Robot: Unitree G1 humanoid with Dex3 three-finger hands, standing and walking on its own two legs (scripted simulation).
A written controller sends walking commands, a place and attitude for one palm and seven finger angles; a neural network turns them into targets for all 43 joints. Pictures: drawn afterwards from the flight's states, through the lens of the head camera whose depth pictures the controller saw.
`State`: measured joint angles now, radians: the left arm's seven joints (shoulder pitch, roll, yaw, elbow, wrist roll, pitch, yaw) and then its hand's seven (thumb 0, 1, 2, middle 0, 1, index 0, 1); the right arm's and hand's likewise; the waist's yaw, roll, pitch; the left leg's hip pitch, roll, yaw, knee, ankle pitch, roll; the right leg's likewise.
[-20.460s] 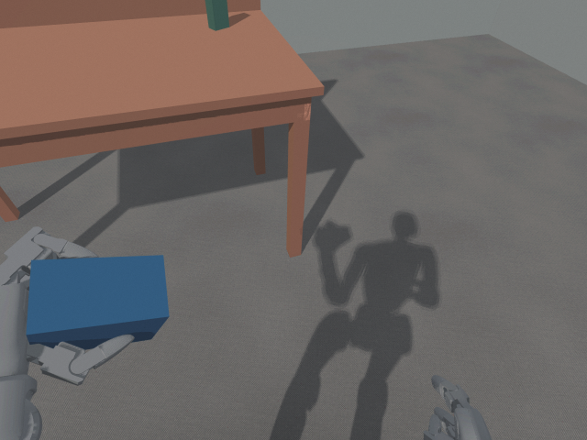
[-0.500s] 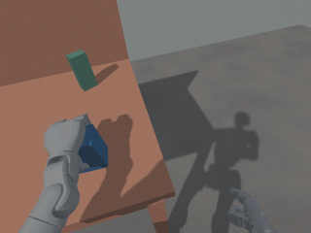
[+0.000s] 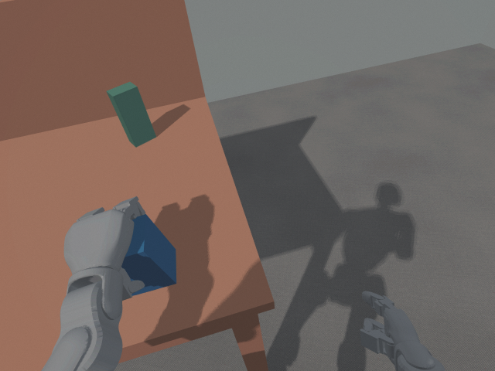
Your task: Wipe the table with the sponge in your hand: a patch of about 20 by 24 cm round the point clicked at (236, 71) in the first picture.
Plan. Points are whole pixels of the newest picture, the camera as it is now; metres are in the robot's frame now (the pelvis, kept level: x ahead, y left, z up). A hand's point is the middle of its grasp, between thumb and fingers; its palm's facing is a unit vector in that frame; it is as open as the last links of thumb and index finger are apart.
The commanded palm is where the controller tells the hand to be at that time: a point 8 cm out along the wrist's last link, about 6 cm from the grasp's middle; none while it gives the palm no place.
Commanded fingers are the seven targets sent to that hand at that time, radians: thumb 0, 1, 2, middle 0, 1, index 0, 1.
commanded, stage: wipe back along the middle lane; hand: left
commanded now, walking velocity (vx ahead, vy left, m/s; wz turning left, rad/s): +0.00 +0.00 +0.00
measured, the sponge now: (137, 264) +0.26 +0.22 +0.07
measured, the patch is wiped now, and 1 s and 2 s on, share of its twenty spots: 0.60 0.60 0.90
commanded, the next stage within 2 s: slide across to the third lane in 0.06 s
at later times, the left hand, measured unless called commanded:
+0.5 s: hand (138, 268) +0.23 +0.19 +0.11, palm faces +0.14 -0.19 -0.97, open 10.6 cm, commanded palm +0.19 +0.17 +0.16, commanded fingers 0.00 0.10 1.30 -1.20 -1.60 -1.20 -1.60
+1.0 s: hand (179, 257) +0.25 +0.13 +0.11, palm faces +0.11 -0.15 -0.98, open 10.6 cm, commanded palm +0.22 +0.13 +0.16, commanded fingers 0.00 0.10 1.30 -1.20 -1.60 -1.20 -1.60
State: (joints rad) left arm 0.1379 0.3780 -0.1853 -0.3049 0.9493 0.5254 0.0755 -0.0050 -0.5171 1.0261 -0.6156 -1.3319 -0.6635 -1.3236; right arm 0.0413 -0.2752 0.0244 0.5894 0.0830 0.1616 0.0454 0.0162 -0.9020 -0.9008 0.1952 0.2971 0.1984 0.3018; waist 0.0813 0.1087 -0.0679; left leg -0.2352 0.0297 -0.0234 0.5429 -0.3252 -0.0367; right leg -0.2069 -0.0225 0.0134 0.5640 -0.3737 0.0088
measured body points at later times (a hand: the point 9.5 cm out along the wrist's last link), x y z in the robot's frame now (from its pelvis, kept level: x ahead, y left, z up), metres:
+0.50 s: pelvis -0.01 +0.00 +0.00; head -0.03 -0.06 +0.45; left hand +0.21 +0.19 +0.16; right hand +0.23 -0.20 -0.08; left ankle -0.03 +0.15 -0.73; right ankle -0.05 -0.13 -0.73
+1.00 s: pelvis -0.04 -0.02 +0.00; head -0.07 -0.08 +0.45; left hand +0.24 +0.14 +0.16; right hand +0.21 -0.21 -0.08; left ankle -0.03 +0.15 -0.73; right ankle -0.05 -0.13 -0.73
